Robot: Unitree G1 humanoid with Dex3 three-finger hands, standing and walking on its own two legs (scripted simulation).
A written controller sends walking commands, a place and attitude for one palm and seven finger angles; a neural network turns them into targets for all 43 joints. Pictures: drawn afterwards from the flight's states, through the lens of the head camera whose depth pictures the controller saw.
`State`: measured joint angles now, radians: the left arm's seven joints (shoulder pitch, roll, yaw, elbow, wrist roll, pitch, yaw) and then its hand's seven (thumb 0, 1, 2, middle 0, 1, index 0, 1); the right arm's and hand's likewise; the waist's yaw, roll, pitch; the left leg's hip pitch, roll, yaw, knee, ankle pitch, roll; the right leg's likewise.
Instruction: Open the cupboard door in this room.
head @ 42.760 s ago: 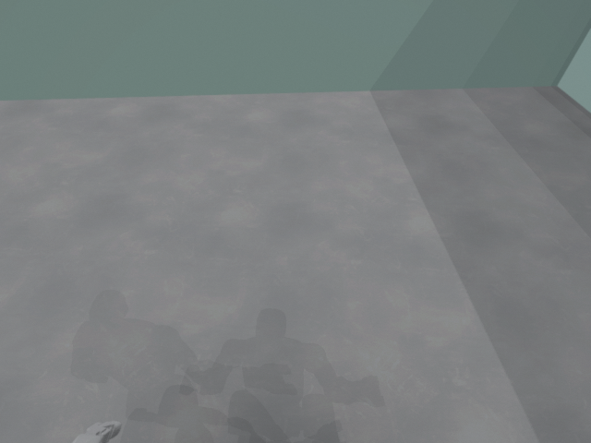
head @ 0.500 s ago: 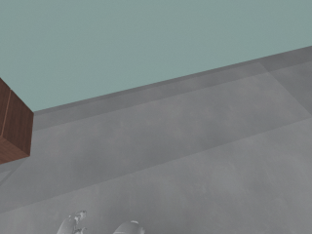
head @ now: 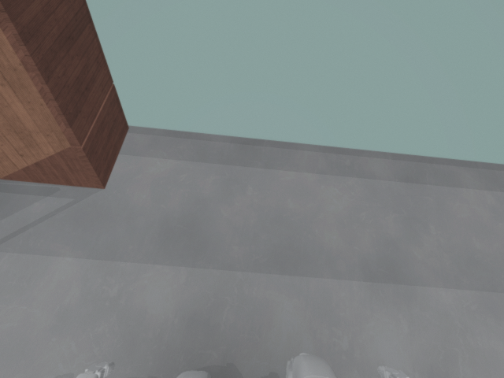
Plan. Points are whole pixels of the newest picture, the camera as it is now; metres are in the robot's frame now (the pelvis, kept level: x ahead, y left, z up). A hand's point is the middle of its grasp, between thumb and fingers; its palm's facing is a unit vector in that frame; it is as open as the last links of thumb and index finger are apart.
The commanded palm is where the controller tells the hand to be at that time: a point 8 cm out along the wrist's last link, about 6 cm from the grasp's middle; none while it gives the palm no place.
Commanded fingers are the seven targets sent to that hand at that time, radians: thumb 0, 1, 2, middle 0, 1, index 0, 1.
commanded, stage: turn to face it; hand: left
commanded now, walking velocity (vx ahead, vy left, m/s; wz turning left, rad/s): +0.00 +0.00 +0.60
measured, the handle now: out of the picture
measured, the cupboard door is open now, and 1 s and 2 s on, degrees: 45 45 45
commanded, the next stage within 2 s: take the last steps up to it in 1.24 s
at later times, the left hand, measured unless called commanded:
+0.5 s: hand out of the picture +0.04 +0.14 -0.15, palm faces +0.30 -0.92 -0.24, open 7.4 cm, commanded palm none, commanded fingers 0.00 0.90 0.90 -0.20 -0.30 -0.20 -0.30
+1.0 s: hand out of the picture -0.02 +0.20 -0.16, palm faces +0.58 -0.78 -0.23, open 7.4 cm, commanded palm none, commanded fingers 0.00 0.90 0.90 -0.20 -0.30 -0.20 -0.30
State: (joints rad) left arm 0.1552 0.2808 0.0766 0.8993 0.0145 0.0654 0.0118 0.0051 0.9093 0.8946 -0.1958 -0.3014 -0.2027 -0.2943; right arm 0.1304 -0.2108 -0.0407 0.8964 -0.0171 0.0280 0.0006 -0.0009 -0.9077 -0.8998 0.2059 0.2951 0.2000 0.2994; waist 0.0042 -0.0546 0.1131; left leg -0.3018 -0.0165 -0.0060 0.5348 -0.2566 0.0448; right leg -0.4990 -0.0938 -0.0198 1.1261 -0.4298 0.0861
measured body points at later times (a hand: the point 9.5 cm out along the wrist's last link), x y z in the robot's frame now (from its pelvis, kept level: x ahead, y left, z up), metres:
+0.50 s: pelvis +0.02 -0.06 +0.00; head +0.07 -0.06 +0.45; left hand +0.03 +0.19 -0.13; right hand +0.15 -0.30 -0.14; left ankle -0.05 +0.07 -0.66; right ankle +0.02 -0.17 -0.74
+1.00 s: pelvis +0.02 -0.03 +0.01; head +0.03 +0.01 +0.45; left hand -0.05 +0.24 -0.14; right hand +0.23 -0.19 -0.12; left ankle -0.02 +0.05 -0.74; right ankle +0.11 -0.18 -0.67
